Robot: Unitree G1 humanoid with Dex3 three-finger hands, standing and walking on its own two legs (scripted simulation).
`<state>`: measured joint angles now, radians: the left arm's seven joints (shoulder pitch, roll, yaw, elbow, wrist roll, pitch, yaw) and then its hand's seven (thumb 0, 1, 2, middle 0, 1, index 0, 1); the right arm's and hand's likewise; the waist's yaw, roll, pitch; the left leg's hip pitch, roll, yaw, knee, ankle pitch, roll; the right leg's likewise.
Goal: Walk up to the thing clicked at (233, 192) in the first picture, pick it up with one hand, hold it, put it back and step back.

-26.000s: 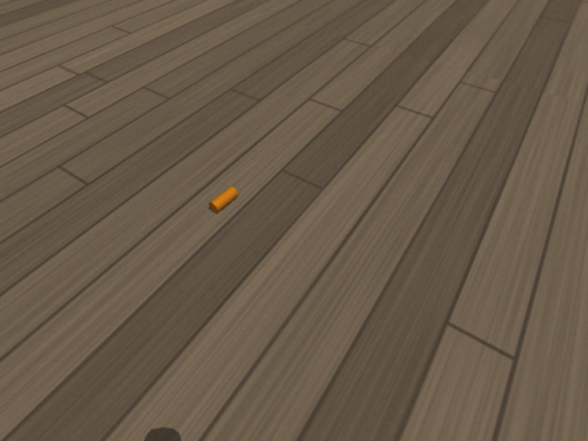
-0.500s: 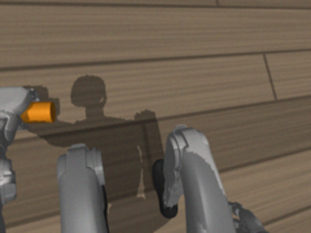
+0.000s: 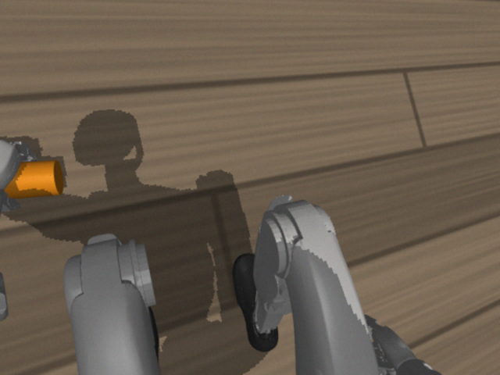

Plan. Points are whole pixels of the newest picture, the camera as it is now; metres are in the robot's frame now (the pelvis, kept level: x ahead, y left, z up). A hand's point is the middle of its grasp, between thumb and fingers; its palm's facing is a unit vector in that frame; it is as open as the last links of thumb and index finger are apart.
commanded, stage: rest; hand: left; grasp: from above
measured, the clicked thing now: (11, 181) +0.43 +0.29 -0.24
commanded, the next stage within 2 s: open in 1.04 s
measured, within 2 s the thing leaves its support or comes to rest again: rests again in 1.60 s
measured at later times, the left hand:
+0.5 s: hand (7, 190) +0.41 +0.30 -0.25, palm faces -0.49 -0.06 -0.87, open 8.5 cm
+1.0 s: hand (9, 187) +0.42 +0.30 -0.25, palm faces -0.50 -0.06 -0.86, open 8.6 cm
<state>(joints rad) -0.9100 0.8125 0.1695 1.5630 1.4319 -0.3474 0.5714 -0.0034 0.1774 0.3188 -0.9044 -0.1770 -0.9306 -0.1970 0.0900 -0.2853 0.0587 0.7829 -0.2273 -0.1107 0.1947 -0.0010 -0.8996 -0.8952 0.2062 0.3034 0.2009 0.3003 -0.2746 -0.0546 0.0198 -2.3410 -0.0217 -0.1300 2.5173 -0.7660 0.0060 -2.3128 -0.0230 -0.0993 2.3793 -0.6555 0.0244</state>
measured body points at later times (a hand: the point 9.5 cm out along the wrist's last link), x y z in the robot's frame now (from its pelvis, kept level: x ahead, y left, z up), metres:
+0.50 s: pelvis +0.00 +0.01 -0.01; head +0.25 +0.11 +0.34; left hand +0.43 +0.30 -0.20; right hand +0.05 -0.28 -0.08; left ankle +0.06 +0.12 -0.27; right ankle +0.10 -0.12 -0.27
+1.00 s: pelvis -0.01 +0.01 -0.02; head +0.25 +0.11 +0.33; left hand +0.44 +0.30 -0.20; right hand +0.04 -0.27 -0.08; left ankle +0.06 +0.12 -0.27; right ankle +0.10 -0.12 -0.27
